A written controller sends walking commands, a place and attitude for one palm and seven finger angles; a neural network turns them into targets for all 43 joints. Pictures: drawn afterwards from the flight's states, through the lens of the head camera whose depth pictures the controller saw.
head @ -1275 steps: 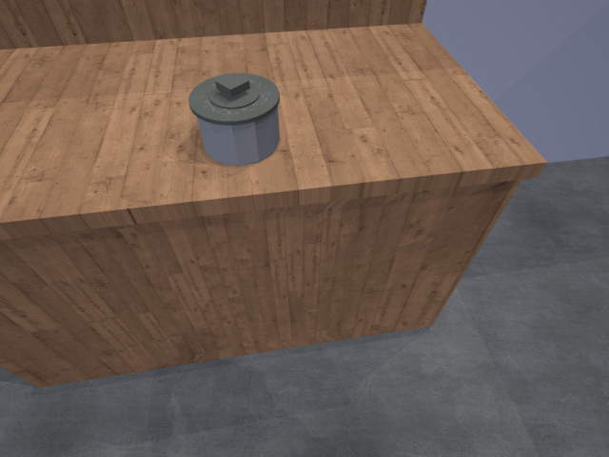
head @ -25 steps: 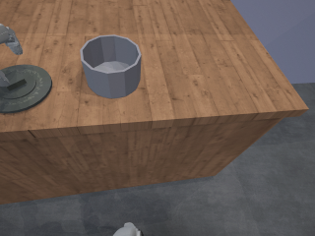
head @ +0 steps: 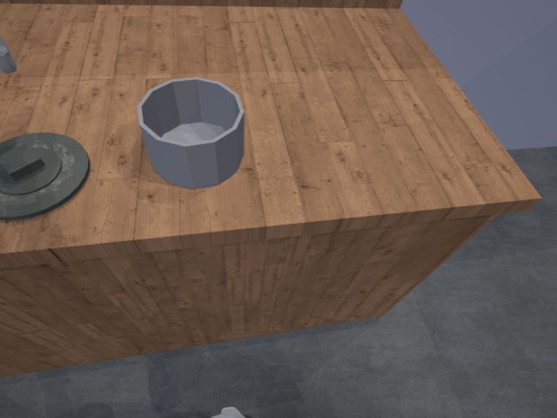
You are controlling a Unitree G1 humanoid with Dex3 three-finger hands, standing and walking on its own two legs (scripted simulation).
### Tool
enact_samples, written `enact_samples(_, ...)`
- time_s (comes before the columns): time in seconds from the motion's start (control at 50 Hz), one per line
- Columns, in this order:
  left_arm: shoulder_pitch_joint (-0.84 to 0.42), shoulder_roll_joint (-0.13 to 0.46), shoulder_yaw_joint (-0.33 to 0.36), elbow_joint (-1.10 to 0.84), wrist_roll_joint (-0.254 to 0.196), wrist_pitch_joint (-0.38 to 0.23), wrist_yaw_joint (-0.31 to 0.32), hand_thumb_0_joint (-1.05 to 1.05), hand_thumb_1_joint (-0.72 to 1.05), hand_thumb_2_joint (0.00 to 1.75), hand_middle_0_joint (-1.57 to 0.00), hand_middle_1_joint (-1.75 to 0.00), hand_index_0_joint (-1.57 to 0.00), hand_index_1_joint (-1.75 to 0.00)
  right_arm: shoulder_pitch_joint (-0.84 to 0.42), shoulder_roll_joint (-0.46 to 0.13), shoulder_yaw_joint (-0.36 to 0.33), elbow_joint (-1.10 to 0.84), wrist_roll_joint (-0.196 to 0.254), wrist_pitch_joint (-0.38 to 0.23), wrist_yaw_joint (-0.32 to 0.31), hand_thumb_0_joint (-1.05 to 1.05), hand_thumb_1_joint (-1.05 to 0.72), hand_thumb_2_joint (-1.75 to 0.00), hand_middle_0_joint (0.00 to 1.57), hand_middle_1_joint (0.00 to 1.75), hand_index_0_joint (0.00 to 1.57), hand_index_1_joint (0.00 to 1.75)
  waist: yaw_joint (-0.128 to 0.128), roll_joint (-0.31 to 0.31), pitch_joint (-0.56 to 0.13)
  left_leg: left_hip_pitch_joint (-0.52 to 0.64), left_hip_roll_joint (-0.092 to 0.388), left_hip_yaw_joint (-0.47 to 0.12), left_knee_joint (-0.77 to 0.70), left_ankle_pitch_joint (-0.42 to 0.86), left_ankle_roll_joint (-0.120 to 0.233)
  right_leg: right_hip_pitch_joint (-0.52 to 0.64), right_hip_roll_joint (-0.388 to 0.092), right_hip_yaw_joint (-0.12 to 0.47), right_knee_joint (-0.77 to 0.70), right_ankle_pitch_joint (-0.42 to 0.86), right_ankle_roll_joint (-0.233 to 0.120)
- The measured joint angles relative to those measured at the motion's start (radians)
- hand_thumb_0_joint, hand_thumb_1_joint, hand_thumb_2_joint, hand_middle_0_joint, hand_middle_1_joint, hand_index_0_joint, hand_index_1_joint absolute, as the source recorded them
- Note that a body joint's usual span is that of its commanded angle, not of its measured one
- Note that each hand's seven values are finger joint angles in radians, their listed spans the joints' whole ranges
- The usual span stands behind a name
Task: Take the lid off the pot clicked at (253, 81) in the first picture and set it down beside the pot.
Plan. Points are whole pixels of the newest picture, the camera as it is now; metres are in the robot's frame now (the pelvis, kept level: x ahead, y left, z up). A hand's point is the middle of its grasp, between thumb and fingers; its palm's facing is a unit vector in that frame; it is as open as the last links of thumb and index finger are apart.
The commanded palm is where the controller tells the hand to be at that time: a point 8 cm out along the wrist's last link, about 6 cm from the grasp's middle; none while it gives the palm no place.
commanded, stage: raise the empty hand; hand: left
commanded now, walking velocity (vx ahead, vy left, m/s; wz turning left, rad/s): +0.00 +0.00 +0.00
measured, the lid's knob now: (20, 161) +0.47 +0.36 +0.07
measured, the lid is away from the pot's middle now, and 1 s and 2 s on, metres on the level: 0.25 0.25 0.25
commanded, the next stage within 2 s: draw the hand back to the body in 0.36 s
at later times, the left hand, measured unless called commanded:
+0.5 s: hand out of the picture +0.45 +0.35 +0.23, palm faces -0.30 -0.14 -0.94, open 11.0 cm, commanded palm +0.48 +0.34 +0.29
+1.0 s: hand out of the picture +0.43 +0.31 +0.22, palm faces -0.05 -0.37 -0.93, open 11.0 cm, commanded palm +0.39 +0.31 +0.28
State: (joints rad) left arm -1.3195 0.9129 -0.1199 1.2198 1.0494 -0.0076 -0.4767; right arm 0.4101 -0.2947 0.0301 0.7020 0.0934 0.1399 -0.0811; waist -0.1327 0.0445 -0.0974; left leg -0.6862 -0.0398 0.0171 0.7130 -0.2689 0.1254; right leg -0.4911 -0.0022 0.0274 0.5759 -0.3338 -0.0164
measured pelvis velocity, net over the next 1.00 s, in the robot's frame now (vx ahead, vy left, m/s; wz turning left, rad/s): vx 0.00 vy -0.04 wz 0.03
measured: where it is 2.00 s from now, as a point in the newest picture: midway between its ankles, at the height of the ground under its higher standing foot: outside the picture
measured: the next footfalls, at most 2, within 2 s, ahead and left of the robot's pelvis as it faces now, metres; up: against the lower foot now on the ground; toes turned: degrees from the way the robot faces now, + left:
none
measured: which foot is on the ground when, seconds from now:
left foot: down 0.00-1.00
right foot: down 0.00-1.00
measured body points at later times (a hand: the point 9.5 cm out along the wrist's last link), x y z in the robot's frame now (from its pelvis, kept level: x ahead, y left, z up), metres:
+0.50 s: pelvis +0.00 -0.02 +0.01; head +0.06 +0.01 +0.45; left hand +0.47 +0.35 +0.28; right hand +0.03 -0.30 -0.11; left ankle +0.04 +0.03 -0.72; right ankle -0.03 -0.20 -0.71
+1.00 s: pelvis +0.00 -0.04 +0.01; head +0.05 -0.04 +0.46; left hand +0.43 +0.32 +0.28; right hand +0.09 -0.30 -0.11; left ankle +0.04 +0.03 -0.72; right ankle -0.03 -0.20 -0.71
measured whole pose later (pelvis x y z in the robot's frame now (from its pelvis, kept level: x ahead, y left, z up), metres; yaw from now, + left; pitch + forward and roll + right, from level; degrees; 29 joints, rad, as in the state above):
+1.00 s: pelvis +0.00 -0.04 +0.01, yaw +2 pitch +8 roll -3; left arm -0.96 0.88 0.11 0.85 0.68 0.01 -0.42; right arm 0.29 -0.29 0.02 0.57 0.10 0.21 -0.04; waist -0.06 0.06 -0.03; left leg -0.52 -0.03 -0.01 0.62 -0.24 0.07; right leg -0.34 0.01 0.02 0.53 -0.32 0.02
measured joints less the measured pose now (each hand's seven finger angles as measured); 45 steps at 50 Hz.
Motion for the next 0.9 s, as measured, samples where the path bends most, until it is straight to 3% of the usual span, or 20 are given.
enact_samples(0.16,-0.011,0.008,0.026,-0.019,-0.004,0.002,-0.014,0.0,-0.07,0.78,-0.42,-0.75,-0.43,-0.74,-0.036,-0.001,0.005,-0.016,0.001,-0.001,0.002,0.01,-0.9,-0.89,0.2,0.3,0.2,0.3,0.001,-0.004,-0.001,0.025,-0.003,-0.005,-0.02,0.007,-0.004,0.026,0.0,0.004,-0.018,0.005,0.018)
enact_samples(0.24,-0.039,0.01,-0.02,-0.003,-0.002,0.033,-0.025,0.0,-0.07,0.78,-0.42,-0.75,-0.43,-0.74,-0.045,0.0,0.008,-0.021,0.005,-0.002,0.008,0.01,-0.9,-0.89,0.2,0.3,0.2,0.3,0.006,-0.008,0.003,0.038,-0.004,-0.011,-0.028,0.01,-0.01,0.039,0.0,-0.002,-0.024,0.006,0.015)
enact_samples(0.46,-0.066,-0.005,-0.061,0.01,-0.012,0.062,-0.036,0.0,-0.07,0.78,-0.42,-0.75,-0.43,-0.74,-0.062,-0.001,0.014,-0.004,0.008,-0.003,0.013,0.01,-0.9,-0.89,0.2,0.3,0.2,0.3,0.023,-0.011,0.015,0.059,-0.007,-0.021,-0.055,0.028,-0.02,0.055,-0.002,-0.01,-0.035,0.013,0.025)
enact_samples(0.62,-0.01,0.022,-0.003,-0.031,-0.006,0.032,-0.026,0.0,-0.07,0.78,-0.42,-0.75,-0.43,-0.74,-0.052,0.0,0.01,-0.013,0.006,0.004,0.008,0.01,-0.9,-0.89,0.2,0.3,0.2,0.3,0.006,-0.015,0.021,0.07,0.0,-0.023,-0.061,0.027,-0.031,0.063,0.004,-0.009,-0.037,0.012,0.029)
enact_samples(0.78,0.124,0.033,0.086,-0.16,-0.024,0.015,-0.025,0.0,-0.07,0.78,-0.42,-0.75,-0.43,-0.74,-0.055,-0.003,-0.004,-0.045,0.007,0.053,0.025,0.01,-0.9,-0.89,0.2,0.3,0.2,0.3,0.013,-0.004,0.029,0.093,0.004,-0.023,-0.065,0.022,-0.038,0.082,0.007,-0.007,-0.038,0.008,0.037)
enact_samples(0.9,0.257,0.026,0.121,-0.307,-0.067,0.03,-0.028,0.0,-0.07,0.78,-0.42,-0.75,-0.43,-0.74,-0.09,0.002,-0.011,-0.083,0.012,0.084,0.044,0.01,-0.9,-0.89,0.2,0.3,0.2,0.3,0.03,0.008,0.03,0.117,0.003,-0.028,-0.073,0.024,-0.044,0.105,0.007,-0.012,-0.039,0.006,0.039)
